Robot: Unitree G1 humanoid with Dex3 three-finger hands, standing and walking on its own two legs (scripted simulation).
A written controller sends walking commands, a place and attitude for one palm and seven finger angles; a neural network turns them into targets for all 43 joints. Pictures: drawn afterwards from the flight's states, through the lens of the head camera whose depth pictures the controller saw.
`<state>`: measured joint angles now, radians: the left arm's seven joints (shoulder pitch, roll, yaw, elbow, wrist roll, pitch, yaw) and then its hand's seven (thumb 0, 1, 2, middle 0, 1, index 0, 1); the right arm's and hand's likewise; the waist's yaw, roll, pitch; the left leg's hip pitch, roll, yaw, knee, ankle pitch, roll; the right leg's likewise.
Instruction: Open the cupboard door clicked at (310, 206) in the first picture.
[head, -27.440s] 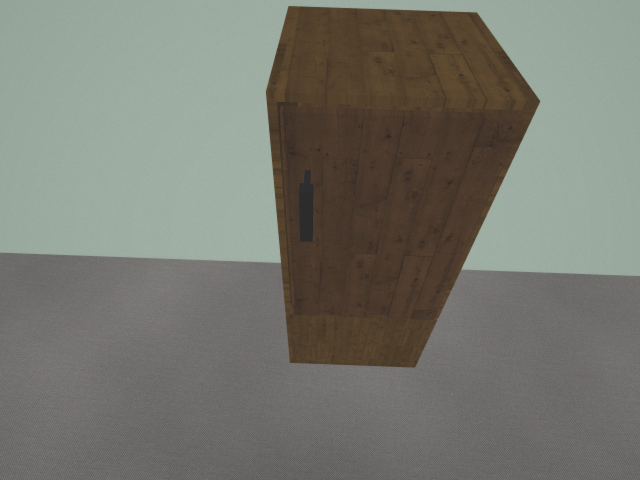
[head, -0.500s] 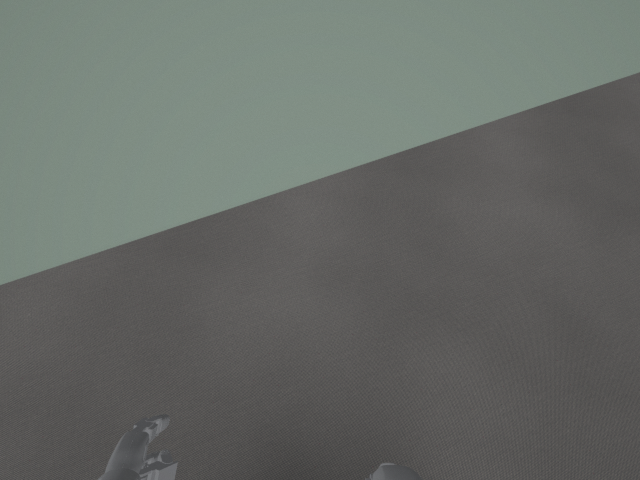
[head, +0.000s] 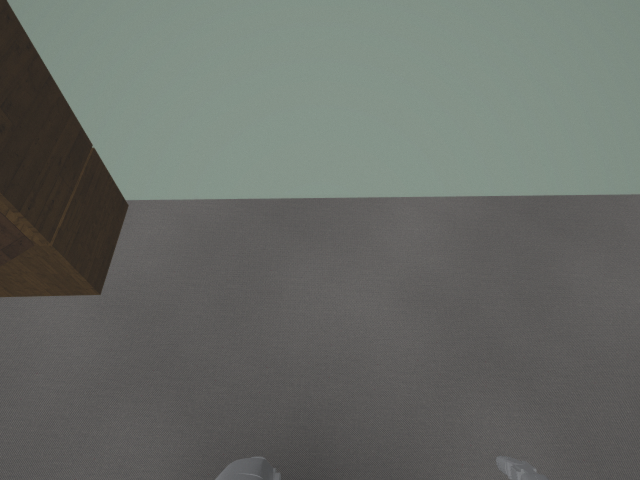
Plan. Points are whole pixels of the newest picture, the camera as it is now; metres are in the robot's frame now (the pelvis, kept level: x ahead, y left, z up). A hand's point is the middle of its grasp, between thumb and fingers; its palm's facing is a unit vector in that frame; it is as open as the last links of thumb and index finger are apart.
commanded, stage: turn to face it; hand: left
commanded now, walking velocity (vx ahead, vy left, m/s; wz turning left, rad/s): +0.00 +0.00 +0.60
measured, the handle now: out of the picture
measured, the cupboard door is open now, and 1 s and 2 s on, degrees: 46 46 46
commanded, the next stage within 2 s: take the last steps up to it in 1.54 s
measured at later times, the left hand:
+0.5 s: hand out of the picture +0.11 +0.23 -0.14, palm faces +0.25 -0.94 -0.24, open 7.3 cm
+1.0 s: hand out of the picture -0.09 +0.21 -0.19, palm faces +0.59 -0.77 -0.24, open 7.4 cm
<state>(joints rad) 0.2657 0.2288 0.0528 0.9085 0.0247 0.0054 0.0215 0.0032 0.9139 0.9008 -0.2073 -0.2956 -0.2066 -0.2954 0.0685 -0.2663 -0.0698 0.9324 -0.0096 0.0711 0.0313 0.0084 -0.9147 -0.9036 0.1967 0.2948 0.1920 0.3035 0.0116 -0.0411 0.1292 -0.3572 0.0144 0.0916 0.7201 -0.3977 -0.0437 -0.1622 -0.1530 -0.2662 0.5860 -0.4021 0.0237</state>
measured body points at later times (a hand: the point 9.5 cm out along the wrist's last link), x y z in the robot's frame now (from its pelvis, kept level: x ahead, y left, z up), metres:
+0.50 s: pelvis +0.02 +0.00 +0.01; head +0.07 +0.02 +0.45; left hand +0.09 +0.28 -0.13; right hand +0.13 -0.23 -0.14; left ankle +0.01 +0.11 -0.73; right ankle +0.04 -0.14 -0.70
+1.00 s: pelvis +0.01 +0.02 -0.01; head +0.04 +0.07 +0.43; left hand -0.12 +0.25 -0.17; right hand +0.28 -0.13 -0.13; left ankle -0.02 +0.10 -0.73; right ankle +0.04 -0.13 -0.71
